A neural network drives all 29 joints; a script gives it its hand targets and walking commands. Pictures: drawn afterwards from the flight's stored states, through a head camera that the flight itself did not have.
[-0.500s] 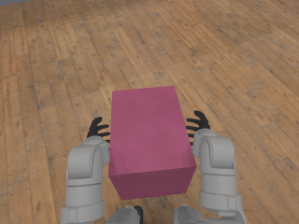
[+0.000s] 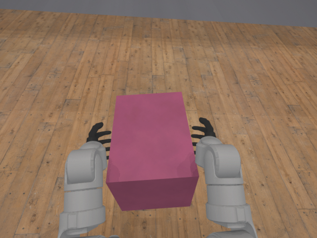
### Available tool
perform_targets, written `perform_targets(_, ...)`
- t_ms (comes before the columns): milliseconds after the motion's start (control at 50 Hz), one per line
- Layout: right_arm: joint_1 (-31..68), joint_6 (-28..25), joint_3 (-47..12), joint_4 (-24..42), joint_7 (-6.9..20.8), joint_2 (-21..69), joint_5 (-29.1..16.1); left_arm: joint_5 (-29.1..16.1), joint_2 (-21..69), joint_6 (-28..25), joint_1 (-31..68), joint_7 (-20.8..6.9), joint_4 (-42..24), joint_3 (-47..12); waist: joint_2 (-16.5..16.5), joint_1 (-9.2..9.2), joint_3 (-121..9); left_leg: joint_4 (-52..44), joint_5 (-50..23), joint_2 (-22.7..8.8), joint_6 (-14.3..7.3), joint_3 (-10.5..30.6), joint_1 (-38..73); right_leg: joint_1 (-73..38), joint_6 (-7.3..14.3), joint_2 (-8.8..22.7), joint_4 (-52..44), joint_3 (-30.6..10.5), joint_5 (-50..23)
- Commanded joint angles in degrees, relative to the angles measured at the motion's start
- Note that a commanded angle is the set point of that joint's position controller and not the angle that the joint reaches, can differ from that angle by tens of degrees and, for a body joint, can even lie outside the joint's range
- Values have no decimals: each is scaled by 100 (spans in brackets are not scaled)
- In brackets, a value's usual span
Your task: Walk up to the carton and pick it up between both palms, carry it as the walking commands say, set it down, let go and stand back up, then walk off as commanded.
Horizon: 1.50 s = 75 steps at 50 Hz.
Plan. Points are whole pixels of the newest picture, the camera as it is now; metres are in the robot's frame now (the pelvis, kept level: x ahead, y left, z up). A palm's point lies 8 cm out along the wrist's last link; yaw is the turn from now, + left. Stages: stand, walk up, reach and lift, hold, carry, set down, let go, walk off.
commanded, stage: carry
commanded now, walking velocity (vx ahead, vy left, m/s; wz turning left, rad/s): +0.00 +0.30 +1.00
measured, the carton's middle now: (152, 149) +0.36 +0.01 -0.03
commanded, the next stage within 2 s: none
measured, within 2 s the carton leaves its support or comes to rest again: neither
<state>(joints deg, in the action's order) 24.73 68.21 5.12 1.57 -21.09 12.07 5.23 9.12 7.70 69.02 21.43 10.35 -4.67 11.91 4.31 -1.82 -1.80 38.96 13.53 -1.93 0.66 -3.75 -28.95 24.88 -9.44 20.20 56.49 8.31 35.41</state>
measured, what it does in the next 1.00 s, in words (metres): steps to the left, turning left: right foot, then left foot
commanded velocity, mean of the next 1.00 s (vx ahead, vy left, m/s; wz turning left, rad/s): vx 0.00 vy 0.16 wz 0.81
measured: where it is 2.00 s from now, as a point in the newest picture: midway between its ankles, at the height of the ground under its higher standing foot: outside the picture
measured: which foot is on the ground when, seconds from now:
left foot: down 0.00-0.22, up 0.24-0.56, down 0.58-1.00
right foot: up 0.00-0.20, down 0.22-0.58, up 0.60-1.00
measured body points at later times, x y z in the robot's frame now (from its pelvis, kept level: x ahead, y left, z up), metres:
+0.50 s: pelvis -0.04 +0.18 +0.02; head -0.01 +0.16 +0.47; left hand +0.19 +0.45 +0.12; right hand +0.32 +0.20 +0.12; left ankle -0.10 +0.39 -0.65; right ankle +0.04 +0.00 -0.71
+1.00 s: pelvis -0.12 +0.33 +0.02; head -0.09 +0.33 +0.47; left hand +0.01 +0.65 +0.09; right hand +0.20 +0.46 +0.09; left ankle -0.08 +0.41 -0.71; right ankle -0.06 +0.23 -0.68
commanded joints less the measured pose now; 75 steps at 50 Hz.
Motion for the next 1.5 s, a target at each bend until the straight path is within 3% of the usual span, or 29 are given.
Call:
perform_targets(0, 2274, 34, -2870, -53, 2918, 5589, -2186, -2986, 6627, -95, 3980, -1683, -639, -4456, -2734, 50, -2406, -551, -4023, -424, -773, 1204, 2796, 1609, 291, -1077, 1463, -385, 62)
perform_targets(40, 2168, -64, -2783, 284, 2859, 5698, -2154, -3177, 6615, -242, 4016, -1577, -1104, -4594, -2521, 130, -2997, -385, -3928, -327, -785, 799, 3133, 1336, 265, -1148, 781, -373, -637)
perform_targets(160, 2721, -183, -3449, 1690, 2607, 5759, -2153, -2997, 6334, -169, 3123, -1681, -982, -4040, -1102, 105, -2738, -1699, -1575, -342, -730, 2170, 730, -1474, 734, -1663, -1850, -248, -918)
perform_targets(180, 2851, -127, -3534, 1766, 2578, 5607, -2100, -2836, 6369, -122, 2526, -1725, -496, -3894, -481, 280, -2673, -1461, -784, 54, -251, 1664, -432, -2927, 978, -1361, -3146, -312, -1684)
perform_targets(200, 2820, -49, -3623, 1759, 2562, 5586, -2079, -2727, 6420, -122, 2131, -1763, -135, -3747, 2125, 320, -2871, 1011, 490, 564, -234, 754, -1097, -3430, 1421, 671, -3987, -1988, -2114)
perform_targets(220, 3093, -23, -3746, 1856, 2572, 5519, -2120, -2665, 6266, -137, 1862, -1791, 46, -3558, 2638, 226, -2546, 3000, 1269, 216, -179, 888, -1907, -2959, 1861, 2057, -4002, -2802, -3086)
perform_targets(280, 2919, 130, -3809, 1110, 2741, 5611, -2341, -2583, 6255, -182, 2243, -1804, -117, -3648, 703, 131, -1814, 3666, 377, -380, 43, 1069, -1625, -2076, 1319, 1141, -3420, -1232, -3790)
perform_targets(340, 2289, 148, -3643, 379, 2873, 5847, -2323, -2705, 6228, -229, 2971, -1750, -756, -3975, 82, 213, -1700, 2703, 532, -93, 198, 231, -1494, -2540, 973, 603, -2722, 122, -5576)
perform_targets(500, 2317, 286, -3431, 80, 2777, 5795, -2425, -2138, 5653, 28, 2136, -1771, -25, -3428, 1753, 235, -1714, -439, 202, -127, 158, -666, 96, -2395, 348, 723, -2274, 1041, -4624)
perform_targets(540, 2421, 256, -3378, -81, 2804, 5795, -2312, -2182, 5720, 23, 2499, -1803, -66, -3562, 617, 39, -1786, -1912, -858, -194, 35, -201, 1217, -1534, 101, 154, -887, 1347, -2887)
perform_targets(580, 2577, 276, -3249, -234, 2897, 5742, -2370, -2335, 5784, 29, 3131, -1789, -237, -3820, -2033, 15, -1548, -1103, -5797, -1622, -640, 2348, 3067, 1752, -73, -814, 1198, 674, 1330)
perform_targets(600, 2633, 187, -3062, -61, 2920, 5611, -2391, -2512, 6067, 16, 3315, -1797, -483, -4066, -2452, 105, -1878, -973, -6691, -1742, -915, 2653, 2981, 1955, -120, -936, 1743, 11, 1430)
perform_targets(620, 2755, 10, -2933, 217, 2873, 5679, -2290, -2755, 6462, -7, 3611, -1773, -431, -4278, -2725, 69, -2073, -785, -5713, -1383, -923, 2053, 2658, 1971, -6, -825, 1921, -322, 1253)
perform_targets(700, 2006, -143, -2567, 128, 2778, 5671, -1980, -3255, 6640, -232, 4061, -1588, -1103, -4640, -2482, 158, -3219, -394, -3074, -572, -574, 718, 3087, 1466, 104, -962, 1328, -521, -893)
perform_targets(840, 2723, -254, -3310, 1433, 2609, 5658, -2074, -2946, 6398, -56, 2934, -1659, -435, -4068, -543, 89, -2593, -1821, -550, -1366, -1222, 3033, 1843, 761, 469, -1542, 259, -658, -497)
perform_targets(920, 2439, -45, -3325, 886, 2679, 5493, -1932, -2759, 6446, -2, 2437, -1763, 335, -3840, -613, 122, -2411, -2282, -928, -1020, -614, 3204, 1718, 49, 695, -1981, -981, -587, -744)
perform_targets(980, 2434, 80, -3302, 422, 2882, 5619, -2049, -2607, 6514, -110, 2609, -1718, 311, -3884, -1089, 224, -2411, -2570, -1282, -327, 216, 2267, 1290, -1525, 799, -2174, -2614, -54, -933)
perform_targets(1020, 2548, 100, -3340, 323, 2995, 5689, -2199, -2490, 6480, -187, 2594, -1671, 230, -3879, -800, 386, -2547, -2233, -933, 352, 927, 1281, 356, -3412, 941, -1634, -4023, -208, -1643)
perform_targets(1040, 2662, 104, -3357, 313, 3038, 5749, -2291, -2462, 6534, -229, 2648, -1651, 164, -3925, 33, 447, -2425, -1178, -637, 730, 1053, 701, -343, -3930, 1253, -753, -4182, -940, -1800)
perform_targets(1060, 2656, 105, -3328, 144, 3047, 5798, -2356, -2485, 6597, -262, 2798, -1630, 62, -3927, 1018, 370, -2153, 860, 600, 601, 513, 795, -705, -3327, 1691, 425, -3587, -1811, -3093)
perform_targets(1100, 2573, 56, -3156, -196, 2995, 5874, -2220, -2622, 6555, -144, 2949, -1658, 227, -3910, 355, 149, -1774, 2110, 930, 37, 105, 945, -1447, -3053, 1584, 729, -2955, -945, -5310)
perform_targets(1180, 2753, 98, -3299, -233, 3047, 5996, -2420, -2495, 6413, -68, 3278, -1614, -21, -3887, -282, 186, -981, 1265, 360, 73, -121, 254, -454, -1252, 999, -86, -2534, 146, -4385)
perform_targets(1280, 2724, 99, -3194, -378, 3072, 6089, -2518, -2429, 6208, -54, 3102, -1613, 64, -3645, 448, 228, -1356, -59, 51, 332, -226, -714, 368, -1406, 714, -76, -1274, 538, -5824)
perform_targets(1300, 2810, 81, -3224, -267, 3047, 6112, -2501, -2419, 6203, -50, 3026, -1642, 114, -3626, 374, 150, -1505, -586, -782, 291, -271, -494, 826, -1228, 458, -261, -593, 675, -5631)
perform_targets(1320, 2860, 72, -3235, -197, 3036, 6070, -2515, -2391, 6190, -50, 2952, -1651, 139, -3607, -321, 76, -1828, -611, -2888, -346, -670, 833, 2035, 34, 89, -532, 651, 540, -4369)
perform_targets(1340, 2996, 45, -3238, -83, 3012, 6022, -2540, -2413, 6334, -48, 2882, -1683, 194, -3589, -2043, 172, -2008, -637, -6738, -1689, -1313, 3047, 3220, 1710, -261, -1511, 1884, 521, -186)
perform_targets(1360, 2856, -41, -3195, 57, 2992, 6088, -2529, -2603, 6420, -93, 3202, -1719, -115, -3786, -1872, 118, -2434, -726, -6499, -1867, -1615, 3438, 3272, 1572, -125, -1483, 1519, -550, 1102)
perform_targets(1400, 2616, -130, -3161, 402, 2905, 5915, -2348, -2815, 6641, -209, 3259, -1796, -284, -3914, -550, 68, -2528, -901, -5118, -1230, -1262, 2784, 2640, 1034, -38, -1445, 774, -492, 950)
perform_targets(1480, 2884, -269, -3407, 1634, 2705, 5777, -2366, -3203, 6617, -372, 3802, -1695, -1400, -4254, -1287, 99, -3285, -1111, -2972, -1068, -875, 2034, 2790, 226, 357, -1724, -769, -476, -511)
